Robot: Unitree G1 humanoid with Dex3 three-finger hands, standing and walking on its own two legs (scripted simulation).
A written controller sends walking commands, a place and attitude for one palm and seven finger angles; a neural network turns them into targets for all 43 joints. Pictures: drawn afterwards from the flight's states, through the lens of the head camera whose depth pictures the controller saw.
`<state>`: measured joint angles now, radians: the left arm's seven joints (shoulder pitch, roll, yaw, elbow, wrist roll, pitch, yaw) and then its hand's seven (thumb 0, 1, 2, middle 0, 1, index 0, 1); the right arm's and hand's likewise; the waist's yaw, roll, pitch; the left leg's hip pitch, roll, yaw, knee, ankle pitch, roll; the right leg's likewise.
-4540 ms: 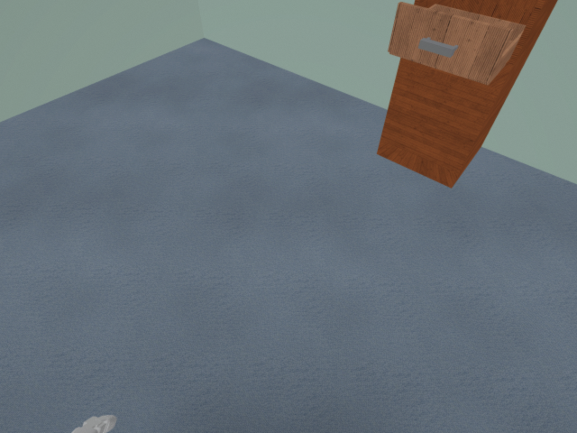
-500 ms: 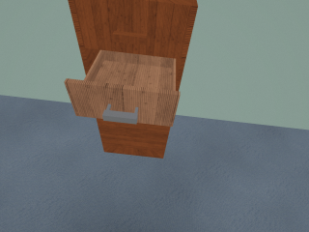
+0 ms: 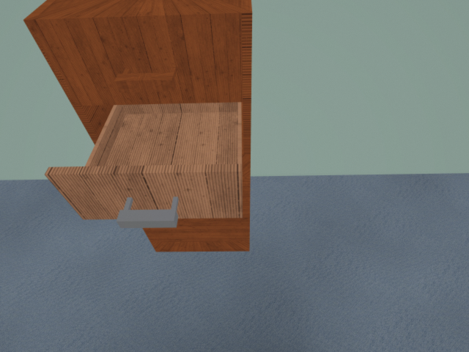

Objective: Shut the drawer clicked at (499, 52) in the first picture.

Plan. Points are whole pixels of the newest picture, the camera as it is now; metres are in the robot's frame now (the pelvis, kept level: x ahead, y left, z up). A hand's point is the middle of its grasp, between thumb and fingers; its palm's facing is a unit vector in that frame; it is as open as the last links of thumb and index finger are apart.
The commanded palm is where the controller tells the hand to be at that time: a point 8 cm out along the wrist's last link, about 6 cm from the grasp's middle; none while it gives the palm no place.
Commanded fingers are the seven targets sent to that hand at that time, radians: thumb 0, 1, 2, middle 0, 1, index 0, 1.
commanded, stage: come to a stop and stand still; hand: left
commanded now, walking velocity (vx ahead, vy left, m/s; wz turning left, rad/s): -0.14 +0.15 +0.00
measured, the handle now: (150, 209) +0.39 +0.19 -0.03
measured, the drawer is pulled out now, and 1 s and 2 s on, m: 0.22 0.22 0.22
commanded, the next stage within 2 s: look again from close up in 1.22 s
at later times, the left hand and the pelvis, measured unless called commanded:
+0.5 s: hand out of the picture -0.05 +0.21 -0.17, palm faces +0.08 -0.98 -0.17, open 7.4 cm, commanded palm none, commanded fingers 0.00 0.90 0.90 -0.20 -0.30 -0.20 -0.30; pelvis -0.04 +0.04 +0.02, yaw +1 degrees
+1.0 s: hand out of the picture -0.03 +0.19 -0.17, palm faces +0.02 -0.97 -0.22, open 7.3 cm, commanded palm none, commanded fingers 0.00 0.90 0.90 -0.20 -0.30 -0.20 -0.30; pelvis -0.03 +0.02 +0.00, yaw +0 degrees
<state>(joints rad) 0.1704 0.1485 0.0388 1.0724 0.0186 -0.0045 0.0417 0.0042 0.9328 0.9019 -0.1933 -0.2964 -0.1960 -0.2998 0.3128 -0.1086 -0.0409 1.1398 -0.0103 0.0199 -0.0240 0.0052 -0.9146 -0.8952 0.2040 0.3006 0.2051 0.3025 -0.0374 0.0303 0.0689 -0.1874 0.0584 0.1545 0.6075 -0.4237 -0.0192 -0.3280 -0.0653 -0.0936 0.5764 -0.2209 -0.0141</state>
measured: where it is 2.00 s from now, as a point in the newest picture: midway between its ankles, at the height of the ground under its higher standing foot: outside the picture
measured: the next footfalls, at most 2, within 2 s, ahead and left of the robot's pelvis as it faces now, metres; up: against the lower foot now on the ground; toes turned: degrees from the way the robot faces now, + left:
left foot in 0.28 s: +0.01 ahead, +0.12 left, +0.00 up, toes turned +4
right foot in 0.62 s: -0.03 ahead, -0.09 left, +0.00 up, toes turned -2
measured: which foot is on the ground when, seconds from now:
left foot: up 0.00-0.26, down 0.28-1.00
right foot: down 0.00-0.28, up 0.30-0.60, down 0.62-1.00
